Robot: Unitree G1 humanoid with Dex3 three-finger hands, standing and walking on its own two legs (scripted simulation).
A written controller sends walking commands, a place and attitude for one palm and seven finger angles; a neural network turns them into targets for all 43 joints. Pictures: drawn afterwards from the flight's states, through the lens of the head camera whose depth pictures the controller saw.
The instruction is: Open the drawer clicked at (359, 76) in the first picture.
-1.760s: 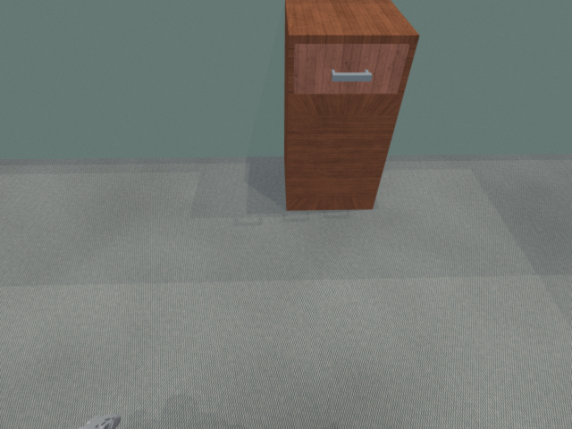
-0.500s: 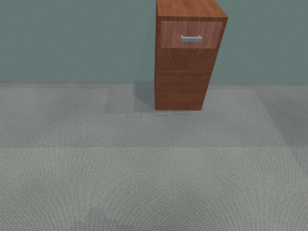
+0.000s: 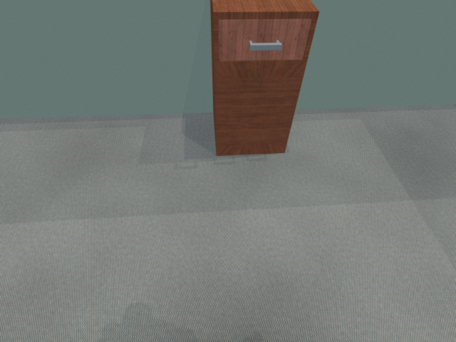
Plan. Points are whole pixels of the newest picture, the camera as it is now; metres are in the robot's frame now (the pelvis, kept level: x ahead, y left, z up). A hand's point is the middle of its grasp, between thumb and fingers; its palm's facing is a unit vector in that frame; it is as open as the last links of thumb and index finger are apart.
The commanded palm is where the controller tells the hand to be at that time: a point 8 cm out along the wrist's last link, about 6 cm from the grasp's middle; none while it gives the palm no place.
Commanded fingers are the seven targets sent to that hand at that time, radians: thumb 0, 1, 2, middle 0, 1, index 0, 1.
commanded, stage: walk to a spot facing it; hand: left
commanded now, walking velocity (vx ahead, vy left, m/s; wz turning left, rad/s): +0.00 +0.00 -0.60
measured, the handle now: (264, 44) +1.27 -0.06 -0.06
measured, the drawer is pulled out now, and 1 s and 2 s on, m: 0.00 0.00 0.00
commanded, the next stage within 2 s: none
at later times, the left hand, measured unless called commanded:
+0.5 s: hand out of the picture +0.05 +0.15 -0.15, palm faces -0.16 -0.96 -0.22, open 7.4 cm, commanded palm none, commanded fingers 0.00 0.90 0.90 -0.20 -0.30 -0.20 -0.30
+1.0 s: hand (155, 262) +0.31 +0.20 -0.18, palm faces -0.46 -0.87 -0.16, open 7.4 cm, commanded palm none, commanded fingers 0.00 0.90 0.90 -0.20 -0.30 -0.20 -0.30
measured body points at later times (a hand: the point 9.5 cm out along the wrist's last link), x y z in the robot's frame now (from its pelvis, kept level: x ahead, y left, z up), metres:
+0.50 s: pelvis +0.01 -0.04 +0.01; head +0.03 -0.06 +0.46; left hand +0.06 +0.20 -0.13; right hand +0.02 -0.31 -0.14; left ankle +0.02 +0.13 -0.65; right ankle +0.00 -0.10 -0.74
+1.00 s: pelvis +0.17 +0.04 +0.01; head +0.20 +0.08 +0.46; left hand +0.34 +0.25 -0.16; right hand +0.08 -0.19 -0.11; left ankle +0.16 +0.10 -0.74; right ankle +0.08 -0.11 -0.62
